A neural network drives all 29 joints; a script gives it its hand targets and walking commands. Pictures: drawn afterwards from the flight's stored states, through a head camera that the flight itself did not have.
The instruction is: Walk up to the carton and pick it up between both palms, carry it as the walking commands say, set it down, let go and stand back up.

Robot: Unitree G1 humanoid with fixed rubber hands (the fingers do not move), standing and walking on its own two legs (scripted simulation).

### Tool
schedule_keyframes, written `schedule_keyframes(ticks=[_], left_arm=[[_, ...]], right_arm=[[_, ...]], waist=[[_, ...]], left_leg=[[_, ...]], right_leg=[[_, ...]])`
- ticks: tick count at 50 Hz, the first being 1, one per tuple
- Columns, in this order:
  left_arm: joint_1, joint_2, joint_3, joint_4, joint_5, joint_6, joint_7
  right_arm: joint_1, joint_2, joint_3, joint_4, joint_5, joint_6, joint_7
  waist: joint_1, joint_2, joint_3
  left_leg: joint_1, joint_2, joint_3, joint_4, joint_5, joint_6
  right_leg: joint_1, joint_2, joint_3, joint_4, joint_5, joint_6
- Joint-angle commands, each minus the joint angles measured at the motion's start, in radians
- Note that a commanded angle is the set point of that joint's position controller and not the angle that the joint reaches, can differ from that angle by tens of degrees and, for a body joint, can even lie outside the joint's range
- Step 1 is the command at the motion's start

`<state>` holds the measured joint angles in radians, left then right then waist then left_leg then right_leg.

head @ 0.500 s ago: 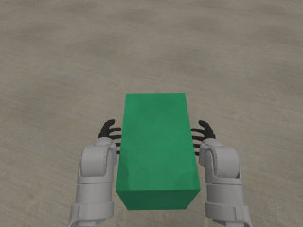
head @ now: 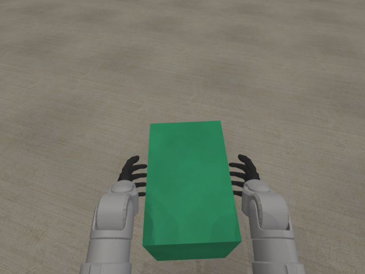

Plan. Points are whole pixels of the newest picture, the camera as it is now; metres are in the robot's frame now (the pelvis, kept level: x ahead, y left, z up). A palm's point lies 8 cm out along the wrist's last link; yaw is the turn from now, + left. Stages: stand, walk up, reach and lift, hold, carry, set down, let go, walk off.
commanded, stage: carry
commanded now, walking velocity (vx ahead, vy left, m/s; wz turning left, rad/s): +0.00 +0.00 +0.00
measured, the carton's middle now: (188, 192) +0.34 +0.00 -0.04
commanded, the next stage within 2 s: hold in 1.50 s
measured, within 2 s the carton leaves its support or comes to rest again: neither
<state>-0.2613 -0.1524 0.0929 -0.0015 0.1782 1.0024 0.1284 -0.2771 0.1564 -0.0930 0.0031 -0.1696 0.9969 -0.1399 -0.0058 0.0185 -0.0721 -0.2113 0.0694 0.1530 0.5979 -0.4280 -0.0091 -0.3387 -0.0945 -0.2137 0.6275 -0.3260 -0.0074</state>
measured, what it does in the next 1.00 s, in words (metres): shifts its weight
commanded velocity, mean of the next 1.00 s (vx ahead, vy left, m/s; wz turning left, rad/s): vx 0.00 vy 0.00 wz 0.00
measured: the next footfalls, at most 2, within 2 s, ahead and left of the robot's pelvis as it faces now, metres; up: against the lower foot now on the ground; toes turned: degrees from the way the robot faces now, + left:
none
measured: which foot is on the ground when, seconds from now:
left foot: down 0.00-1.00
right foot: down 0.00-1.00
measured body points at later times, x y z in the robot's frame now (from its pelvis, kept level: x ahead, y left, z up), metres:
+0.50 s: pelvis -0.06 -0.01 +0.01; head -0.09 -0.01 +0.46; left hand +0.24 +0.12 +0.07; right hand +0.24 -0.15 +0.08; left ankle -0.07 +0.11 -0.73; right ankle +0.00 -0.11 -0.73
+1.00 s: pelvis -0.09 -0.02 +0.01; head -0.12 -0.02 +0.45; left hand +0.21 +0.12 +0.06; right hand +0.21 -0.15 +0.07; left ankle -0.07 +0.11 -0.73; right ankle +0.00 -0.11 -0.73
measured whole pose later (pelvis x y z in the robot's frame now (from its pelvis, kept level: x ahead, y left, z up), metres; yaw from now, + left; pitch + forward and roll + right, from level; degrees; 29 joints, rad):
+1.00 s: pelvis -0.09 -0.02 +0.01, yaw +0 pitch +1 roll +1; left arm -0.28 -0.16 0.12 0.05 0.19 1.03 0.12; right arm -0.31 0.17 -0.12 0.07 -0.18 1.01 -0.14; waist -0.01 0.00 -0.10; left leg -0.31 0.07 0.15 0.55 -0.26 -0.01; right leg -0.40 -0.08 -0.22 0.50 -0.13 -0.06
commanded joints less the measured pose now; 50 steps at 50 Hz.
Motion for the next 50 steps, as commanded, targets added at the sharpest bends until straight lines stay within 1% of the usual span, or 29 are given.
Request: schedule_keyframes(ticks=[1,6,11,15,23,34,50], left_arm=[[-0.449,-0.913,-0.535,-0.123,-0.329,-0.056,-0.251],[-0.455,-0.917,-0.552,-0.133,-0.339,-0.043,-0.252],[-0.468,-0.926,-0.554,-0.126,-0.343,-0.018,-0.256],[-0.484,-0.932,-0.543,-0.11,-0.342,-0.004,-0.259],[-0.518,-0.943,-0.526,-0.096,-0.349,0.014,-0.261],[-0.537,-0.947,-0.517,-0.095,-0.36,0.024,-0.262],[-0.516,-0.92,-0.481,-0.059,-0.327,-0.035,-0.261]], right_arm=[[-0.438,0.955,0.532,-0.119,0.33,-0.057,0.252],[-0.439,0.965,0.545,-0.121,0.341,-0.039,0.254],[-0.447,0.979,0.543,-0.107,0.35,-0.009,0.262],[-0.462,0.989,0.531,-0.087,0.354,0.007,0.268],[-0.49,1.005,0.514,-0.065,0.362,0.025,0.27],[-0.496,1.01,0.501,-0.056,0.364,0.032,0.264],[-0.474,0.986,0.474,-0.013,0.329,-0.027,0.26]], waist=[[-0.002,-0.014,-0.352],[-0.001,-0.027,-0.335],[-0.002,-0.031,-0.298],[-0.002,-0.028,-0.276],[-0.002,-0.019,-0.274],[-0.003,-0.018,-0.288],[-0.002,-0.026,-0.298]], left_leg=[[0.083,0.124,-0.083,-0.04,0.588,0.023],[0.049,0.122,-0.085,-0.064,0.448,0.019],[0.012,0.116,-0.091,-0.097,0.305,0.015],[-0.013,0.116,-0.098,-0.121,0.252,0.015],[-0.045,0.116,-0.106,-0.147,0.208,0.018],[-0.065,0.113,-0.109,-0.157,0.184,0.019],[-0.077,0.103,-0.111,-0.144,0.174,0.016]], right_leg=[[0.184,-0.117,0.109,-0.041,0.54,-0.027],[0.183,-0.129,0.13,-0.084,0.484,-0.031],[0.153,-0.133,0.146,-0.136,0.368,-0.034],[0.135,-0.13,0.149,-0.163,0.293,-0.032],[0.123,-0.122,0.149,-0.193,0.206,-0.028],[0.112,-0.116,0.152,-0.217,0.138,-0.029],[0.093,-0.118,0.17,-0.247,0.071,-0.038]])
